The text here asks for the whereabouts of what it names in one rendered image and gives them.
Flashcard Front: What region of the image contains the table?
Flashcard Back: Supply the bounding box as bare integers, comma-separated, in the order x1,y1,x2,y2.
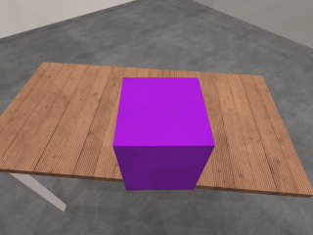
0,62,313,212

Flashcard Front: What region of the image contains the carton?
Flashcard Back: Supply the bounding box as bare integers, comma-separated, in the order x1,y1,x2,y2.
112,77,215,191

